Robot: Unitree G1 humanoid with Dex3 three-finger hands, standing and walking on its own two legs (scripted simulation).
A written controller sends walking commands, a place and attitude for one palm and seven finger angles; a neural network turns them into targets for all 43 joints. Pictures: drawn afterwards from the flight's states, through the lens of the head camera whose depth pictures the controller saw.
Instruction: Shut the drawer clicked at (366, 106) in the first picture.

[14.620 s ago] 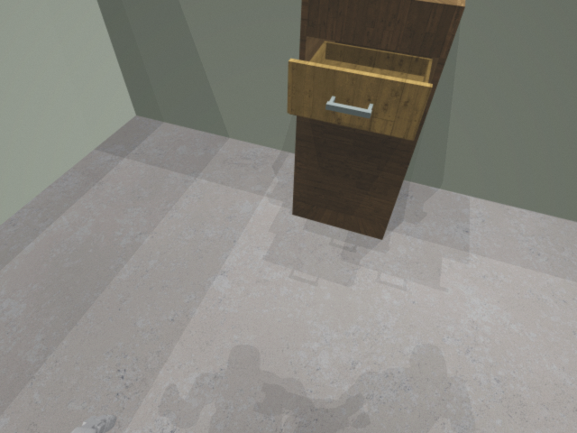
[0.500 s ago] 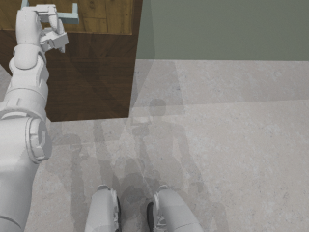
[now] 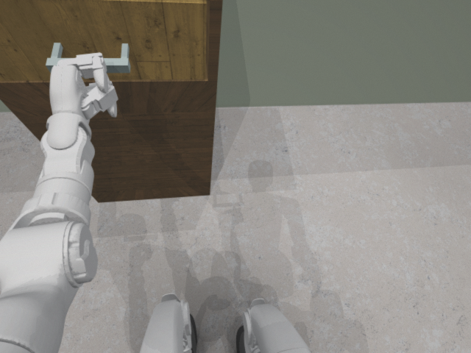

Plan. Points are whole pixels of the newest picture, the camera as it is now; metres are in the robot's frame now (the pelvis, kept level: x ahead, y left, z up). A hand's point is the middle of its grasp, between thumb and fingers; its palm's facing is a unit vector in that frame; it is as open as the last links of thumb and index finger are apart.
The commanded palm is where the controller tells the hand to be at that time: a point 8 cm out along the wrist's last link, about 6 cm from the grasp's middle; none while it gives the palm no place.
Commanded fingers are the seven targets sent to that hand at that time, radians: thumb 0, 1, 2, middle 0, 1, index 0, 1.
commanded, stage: draw the hand back to the body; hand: left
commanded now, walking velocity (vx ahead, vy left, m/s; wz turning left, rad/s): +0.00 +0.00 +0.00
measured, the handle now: (91, 57) +0.60 +0.20 +0.07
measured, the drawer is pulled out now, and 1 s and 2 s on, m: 0.00 0.00 0.00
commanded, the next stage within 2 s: step back with the hand held close in 1.46 s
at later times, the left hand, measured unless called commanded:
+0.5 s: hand (57, 131) +0.41 +0.19 +0.14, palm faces +0.05 -1.00 -0.03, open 3.3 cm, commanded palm +0.37 +0.23 +0.15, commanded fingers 0.00 0.90 0.90 -1.40 -1.60 -1.40 -1.60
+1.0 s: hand out of the picture +0.27 +0.22 +0.22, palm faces +0.33 -0.90 -0.28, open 3.3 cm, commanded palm +0.22 +0.27 +0.23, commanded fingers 0.00 0.90 0.90 -1.40 -1.60 -1.40 -1.60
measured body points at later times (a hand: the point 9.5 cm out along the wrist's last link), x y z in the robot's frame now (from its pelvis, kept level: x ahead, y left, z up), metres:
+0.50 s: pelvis +0.05 -0.01 +0.06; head +0.10 +0.00 +0.50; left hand +0.40 +0.25 +0.14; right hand +0.19 -0.26 -0.04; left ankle +0.06 +0.09 -0.64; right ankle +0.00 -0.11 -0.64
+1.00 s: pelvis +0.04 -0.01 +0.10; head +0.02 -0.03 +0.55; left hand +0.25 +0.27 +0.23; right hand +0.24 -0.21 +0.01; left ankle +0.06 +0.09 -0.64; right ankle +0.00 -0.11 -0.64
